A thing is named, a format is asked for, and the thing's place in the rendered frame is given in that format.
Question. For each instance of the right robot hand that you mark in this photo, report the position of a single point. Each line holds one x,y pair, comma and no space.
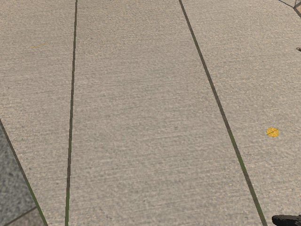
286,220

